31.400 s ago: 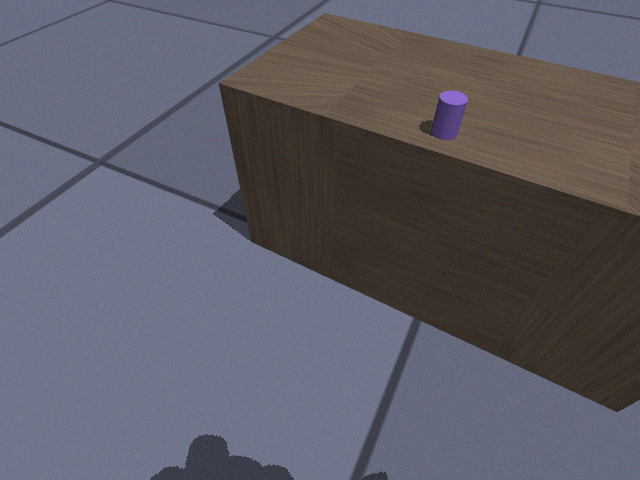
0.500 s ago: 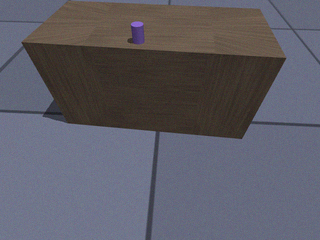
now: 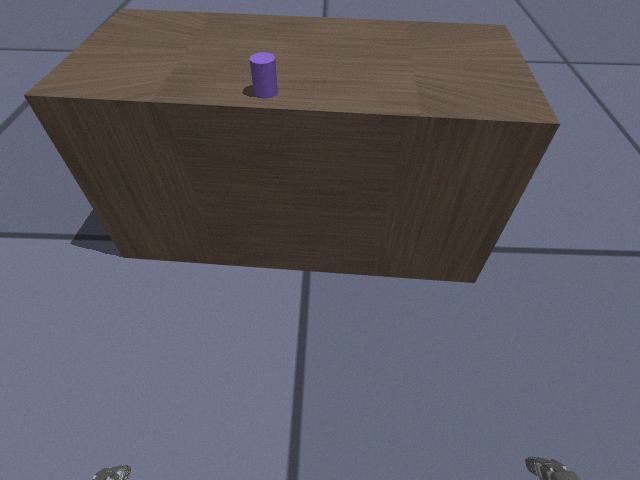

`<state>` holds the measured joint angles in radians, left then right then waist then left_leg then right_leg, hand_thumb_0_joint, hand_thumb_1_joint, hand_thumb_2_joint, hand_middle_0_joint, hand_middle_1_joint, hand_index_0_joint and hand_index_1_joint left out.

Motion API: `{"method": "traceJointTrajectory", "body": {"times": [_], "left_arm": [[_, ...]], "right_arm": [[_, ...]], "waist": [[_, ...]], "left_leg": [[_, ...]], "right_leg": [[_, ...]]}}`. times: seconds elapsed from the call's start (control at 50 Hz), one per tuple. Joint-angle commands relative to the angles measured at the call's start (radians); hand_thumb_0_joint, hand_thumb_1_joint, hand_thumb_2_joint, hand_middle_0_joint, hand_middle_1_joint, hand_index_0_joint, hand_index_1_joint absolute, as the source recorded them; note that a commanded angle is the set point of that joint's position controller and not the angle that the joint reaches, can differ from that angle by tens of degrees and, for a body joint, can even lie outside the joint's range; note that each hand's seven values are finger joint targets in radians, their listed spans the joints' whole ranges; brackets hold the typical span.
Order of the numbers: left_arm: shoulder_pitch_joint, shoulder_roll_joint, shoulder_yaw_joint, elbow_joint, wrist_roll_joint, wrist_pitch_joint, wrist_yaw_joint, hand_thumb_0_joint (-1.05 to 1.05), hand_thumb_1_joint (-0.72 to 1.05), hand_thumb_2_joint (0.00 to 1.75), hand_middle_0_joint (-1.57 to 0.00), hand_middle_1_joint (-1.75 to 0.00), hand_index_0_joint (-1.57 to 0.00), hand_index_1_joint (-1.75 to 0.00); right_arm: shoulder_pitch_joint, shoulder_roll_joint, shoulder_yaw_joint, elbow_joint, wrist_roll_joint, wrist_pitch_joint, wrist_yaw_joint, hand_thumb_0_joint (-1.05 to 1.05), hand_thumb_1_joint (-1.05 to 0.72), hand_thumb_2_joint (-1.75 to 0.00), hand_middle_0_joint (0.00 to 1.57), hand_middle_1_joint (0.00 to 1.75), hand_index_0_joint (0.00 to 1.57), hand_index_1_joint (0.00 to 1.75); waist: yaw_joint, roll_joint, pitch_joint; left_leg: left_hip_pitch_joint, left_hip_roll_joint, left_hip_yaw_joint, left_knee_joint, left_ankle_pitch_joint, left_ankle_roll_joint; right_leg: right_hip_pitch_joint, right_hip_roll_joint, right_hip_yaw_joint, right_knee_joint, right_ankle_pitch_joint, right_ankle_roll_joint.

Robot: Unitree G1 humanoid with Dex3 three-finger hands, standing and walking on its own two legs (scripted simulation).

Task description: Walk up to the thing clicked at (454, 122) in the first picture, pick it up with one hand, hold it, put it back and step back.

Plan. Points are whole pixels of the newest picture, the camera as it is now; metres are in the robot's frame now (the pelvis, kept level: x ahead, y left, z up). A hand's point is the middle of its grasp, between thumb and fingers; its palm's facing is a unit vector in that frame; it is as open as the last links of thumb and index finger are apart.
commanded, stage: step back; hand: left
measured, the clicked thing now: (264, 75) +1.05 +0.17 -0.03
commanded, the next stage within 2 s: stand in 0.08 s
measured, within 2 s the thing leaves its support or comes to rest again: neither
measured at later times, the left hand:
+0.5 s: hand out of the picture +0.06 +0.24 -0.15, palm faces -0.02 -0.94 -0.33, open 7.4 cm
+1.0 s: hand out of the picture +0.04 +0.25 -0.15, palm faces -0.03 -0.94 -0.33, open 7.4 cm
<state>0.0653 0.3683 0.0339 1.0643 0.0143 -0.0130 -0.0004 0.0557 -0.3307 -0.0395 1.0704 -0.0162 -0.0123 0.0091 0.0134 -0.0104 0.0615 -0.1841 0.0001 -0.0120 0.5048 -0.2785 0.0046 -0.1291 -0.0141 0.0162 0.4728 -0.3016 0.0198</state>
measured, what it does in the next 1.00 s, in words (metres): stands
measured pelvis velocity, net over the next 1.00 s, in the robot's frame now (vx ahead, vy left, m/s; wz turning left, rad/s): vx -0.03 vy -0.01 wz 0.00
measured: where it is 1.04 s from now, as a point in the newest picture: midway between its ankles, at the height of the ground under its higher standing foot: outside the picture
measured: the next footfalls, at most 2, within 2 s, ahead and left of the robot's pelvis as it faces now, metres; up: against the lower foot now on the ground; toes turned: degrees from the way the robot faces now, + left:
none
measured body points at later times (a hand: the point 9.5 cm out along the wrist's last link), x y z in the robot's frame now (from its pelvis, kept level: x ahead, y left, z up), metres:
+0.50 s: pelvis -0.02 -0.01 +0.01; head -0.01 +0.00 +0.46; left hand +0.07 +0.29 -0.12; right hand +0.07 -0.30 -0.12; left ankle +0.00 +0.12 -0.74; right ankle -0.03 -0.14 -0.74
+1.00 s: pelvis -0.03 -0.01 +0.01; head -0.02 +0.00 +0.46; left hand +0.04 +0.29 -0.12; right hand +0.04 -0.31 -0.12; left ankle +0.00 +0.12 -0.74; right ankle -0.03 -0.14 -0.74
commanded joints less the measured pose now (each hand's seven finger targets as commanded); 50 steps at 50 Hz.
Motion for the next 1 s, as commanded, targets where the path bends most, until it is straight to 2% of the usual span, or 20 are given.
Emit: {"method": "traceJointTrajectory", "body": {"times": [0.0, 0.04, 0.06, 0.08, 0.16, 0.22, 0.26, 0.32, 0.34, 0.38, 0.42, 0.46, 0.48, 0.5, 0.56, 0.58, 0.62, 0.76, 0.88, 0.98], "left_arm": [[-0.03, 0.218, 0.043, -0.052, 0.001, -0.024, 0.015, 0.0, 0.9, 0.9, -0.2, -0.3, -0.2, -0.3], [-0.03, 0.219, 0.042, -0.052, 0.002, -0.024, 0.015, 0.0, 0.9, 0.9, -0.2, -0.3, -0.2, -0.3], [-0.049, 0.178, 0.019, -0.04, -0.012, -0.023, 0.013, 0.0, 0.9, 0.9, -0.2, -0.3, -0.2, -0.3], [-0.049, 0.184, 0.019, -0.041, -0.014, -0.022, 0.014, 0.0, 0.9, 0.9, -0.2, -0.3, -0.2, -0.3], [-0.032, 0.191, 0.015, -0.021, -0.012, -0.023, 0.015, 0.0, 0.9, 0.9, -0.2, -0.3, -0.2, -0.3], [-0.031, 0.192, 0.012, -0.008, -0.009, -0.026, 0.016, 0.0, 0.9, 0.9, -0.2, -0.3, -0.2, -0.3], [-0.042, 0.198, 0.011, -0.003, -0.01, -0.024, 0.016, 0.0, 0.9, 0.9, -0.2, -0.3, -0.2, -0.3], [-0.036, 0.195, 0.009, 0.005, -0.009, -0.022, 0.011, 0.0, 0.9, 0.9, -0.2, -0.3, -0.2, -0.3], [-0.035, 0.195, 0.009, 0.008, -0.007, -0.023, 0.012, 0.0, 0.9, 0.9, -0.2, -0.3, -0.2, -0.3], [-0.032, 0.203, 0.009, 0.012, -0.005, -0.023, 0.011, 0.0, 0.9, 0.9, -0.2, -0.3, -0.2, -0.3], [-0.029, 0.2, 0.007, 0.01, -0.005, -0.025, 0.009, 0.0, 0.9, 0.9, -0.2, -0.3, -0.2, -0.3], [-0.023, 0.196, 0.007, 0.014, -0.004, -0.024, 0.008, 0.0, 0.9, 0.9, -0.2, -0.3, -0.2, -0.3], [-0.023, 0.202, 0.007, 0.015, -0.005, -0.024, 0.007, 0.0, 0.9, 0.9, -0.2, -0.3, -0.2, -0.3], [-0.017, 0.197, 0.008, 0.016, -0.005, -0.022, 0.007, 0.0, 0.9, 0.9, -0.2, -0.3, -0.2, -0.3], [-0.014, 0.199, 0.006, 0.013, -0.006, -0.025, 0.005, 0.0, 0.9, 0.9, -0.2, -0.3, -0.2, -0.3], [-0.012, 0.194, 0.005, 0.011, -0.006, -0.027, 0.004, 0.0, 0.9, 0.9, -0.2, -0.3, -0.2, -0.3], [-0.013, 0.201, 0.006, 0.012, -0.004, -0.024, 0.005, 0.0, 0.9, 0.9, -0.2, -0.3, -0.2, -0.3], [-0.001, 0.204, 0.004, 0.01, -0.007, -0.023, 0.004, 0.0, 0.9, 0.9, -0.2, -0.3, -0.2, -0.3], [0.009, 0.203, -0.001, 0.01, -0.007, -0.021, 0.003, 0.0, 0.9, 0.9, -0.2, -0.3, -0.2, -0.3], [0.02, 0.207, 0.0, 0.009, -0.007, -0.021, 0.004, 0.0, 0.9, 0.9, -0.2, -0.3, -0.2, -0.3]], "right_arm": [[-0.047, -0.211, -0.04, -0.062, -0.003, -0.019, -0.016, 0.0, -0.9, -0.9, 0.2, 0.3, 0.2, 0.3], [-0.053, -0.211, -0.039, -0.063, -0.003, -0.019, -0.015, 0.0, -0.9, -0.9, 0.2, 0.3, 0.2, 0.3], [-0.063, -0.218, -0.029, -0.057, 0.008, -0.021, -0.018, 0.0, -0.9, -0.9, 0.2, 0.3, 0.2, 0.3], [-0.055, -0.22, -0.031, -0.052, 0.011, -0.021, -0.018, 0.0, -0.9, -0.9, 0.2, 0.3, 0.2, 0.3], [-0.057, -0.225, -0.025, -0.034, 0.013, -0.022, -0.018, 0.0, -0.9, -0.9, 0.2, 0.3, 0.2, 0.3], [-0.062, -0.222, -0.022, -0.026, 0.015, -0.02, -0.019, 0.0, -0.9, -0.9, 0.2, 0.3, 0.2, 0.3], [-0.053, -0.216, -0.015, -0.015, 0.015, -0.016, -0.018, 0.0, -0.9, -0.9, 0.2, 0.3, 0.2, 0.3], [-0.065, -0.216, -0.011, -0.011, 0.013, -0.016, -0.015, 0.0, -0.9, -0.9, 0.2, 0.3, 0.2, 0.3], [-0.069, -0.222, -0.013, -0.008, 0.013, -0.016, -0.014, 0.0, -0.9, -0.9, 0.2, 0.3, 0.2, 0.3], [-0.05, -0.217, -0.01, -0.001, 0.011, -0.013, -0.012, 0.0, -0.9, -0.9, 0.2, 0.3, 0.2, 0.3], [-0.05, -0.221, -0.011, 0.001, 0.009, -0.018, -0.01, 0.0, -0.9, -0.9, 0.2, 0.3, 0.2, 0.3], [-0.044, -0.222, -0.011, 0.007, 0.008, -0.017, -0.009, 0.0, -0.9, -0.9, 0.2, 0.3, 0.2, 0.3], [-0.038, -0.22, -0.01, 0.008, 0.007, -0.018, -0.008, 0.0, -0.9, -0.9, 0.2, 0.3, 0.2, 0.3], [-0.032, -0.228, -0.012, 0.012, 0.007, -0.017, -0.008, 0.0, -0.9, -0.9, 0.2, 0.3, 0.2, 0.3], [-0.025, -0.227, -0.011, 0.012, 0.007, -0.021, -0.006, 0.0, -0.9, -0.9, 0.2, 0.3, 0.2, 0.3], [-0.022, -0.233, -0.011, 0.012, 0.006, -0.022, -0.007, 0.0, -0.9, -0.9, 0.2, 0.3, 0.2, 0.3], [-0.015, -0.223, -0.008, 0.017, 0.006, -0.02, -0.007, 0.0, -0.9, -0.9, 0.2, 0.3, 0.2, 0.3], [0.0, -0.236, -0.007, 0.019, 0.006, -0.02, -0.009, 0.0, -0.9, -0.9, 0.2, 0.3, 0.2, 0.3], [0.019, -0.233, -0.001, 0.022, 0.006, -0.017, -0.008, 0.0, -0.9, -0.9, 0.2, 0.3, 0.2, 0.3], [0.017, -0.237, -0.001, 0.021, 0.008, -0.018, -0.009, 0.0, -0.9, -0.9, 0.2, 0.3, 0.2, 0.3]], "waist": [[-0.003, 0.023, -0.116], [-0.002, 0.03, -0.118], [-0.015, 0.041, -0.096], [-0.017, 0.029, -0.11], [-0.014, 0.036, -0.148], [-0.019, 0.011, -0.164], [-0.024, 0.008, -0.112], [-0.018, 0.022, -0.092], [-0.016, 0.016, -0.09], [-0.021, -0.008, -0.06], [-0.017, 0.009, -0.084], [-0.016, 0.013, -0.059], [-0.019, 0.014, -0.068], [-0.018, 0.02, -0.055], [-0.018, 0.006, -0.06], [-0.017, 0.02, -0.084], [-0.019, 0.001, -0.045], [-0.019, 0.024, -0.077], [-0.022, 0.02, -0.055], [-0.018, 0.016, -0.06]], "left_leg": [[0.01, 0.105, -0.064, -0.081, 0.286, 0.038], [0.025, 0.104, -0.059, -0.081, 0.288, 0.038], [0.061, 0.119, -0.096, -0.125, 0.401, 0.031], [0.101, 0.125, -0.093, -0.128, 0.443, 0.024], [0.149, 0.13, -0.085, -0.148, 0.481, 0.021], [0.177, 0.13, -0.078, -0.16, 0.453, 0.02], [0.128, 0.119, -0.077, -0.198, 0.358, 0.01], [0.118, 0.117, -0.076, -0.221, 0.258, 0.009], [0.11, 0.118, -0.082, -0.223, 0.245, 0.01], [0.095, 0.108, -0.083, -0.242, 0.156, 0.005], [0.119, 0.118, -0.085, -0.236, 0.204, 0.009], [0.088, 0.114, -0.089, -0.246, 0.131, 0.007], [0.095, 0.117, -0.09, -0.245, 0.151, 0.008], [0.073, 0.114, -0.094, -0.253, 0.11, 0.007], [0.081, 0.114, -0.095, -0.248, 0.142, 0.007], [0.097, 0.119, -0.092, -0.238, 0.168, 0.012], [0.065, 0.117, -0.102, -0.252, 0.123, 0.007], [0.077, 0.121, -0.098, -0.238, 0.161, 0.014], [0.056, 0.116, -0.1, -0.244, 0.115, 0.01], [0.069, 0.117, -0.102, -0.239, 0.141, 0.011]], "right_leg": [[0.052, -0.092, 0.065, -0.052, 0.301, -0.066], [0.044, -0.094, 0.066, -0.055, 0.309, -0.066], [0.019, -0.106, 0.086, -0.091, 0.388, -0.049], [0.025, -0.105, 0.079, -0.098, 0.404, -0.044], [0.073, -0.103, 0.067, -0.129, 0.425, -0.034], [0.083, -0.112, 0.072, -0.153, 0.438, -0.031], [0.068, -0.107, 0.075, -0.177, 0.346, -0.031], [0.044, -0.104, 0.079, -0.202, 0.243, -0.029], [0.052, -0.109, 0.083, -0.21, 0.243, -0.029], [0.013, -0.105, 0.088, -0.234, 0.147, -0.029], [0.017, -0.112, 0.09, -0.221, 0.191, -0.034], [0.002, -0.107, 0.09, -0.234, 0.127, -0.031], [0.01, -0.11, 0.093, -0.23, 0.134, -0.033], [-0.001, -0.105, 0.09, -0.234, 0.105, -0.032], [-0.005, -0.107, 0.093, -0.234, 0.122, -0.034], [0.01, -0.111, 0.094, -0.224, 0.161, -0.035], [-0.012, -0.102, 0.086, -0.229, 0.1, -0.033], [0.009, -0.111, 0.094, -0.214, 0.15, -0.038], [-0.014, -0.105, 0.093, -0.22, 0.1, -0.038], [-0.016, -0.106, 0.095, -0.218, 0.123, -0.038]]}}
